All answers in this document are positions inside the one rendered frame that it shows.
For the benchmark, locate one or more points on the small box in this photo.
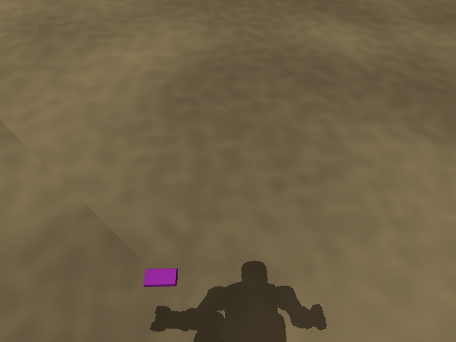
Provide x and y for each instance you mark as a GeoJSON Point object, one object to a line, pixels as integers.
{"type": "Point", "coordinates": [160, 277]}

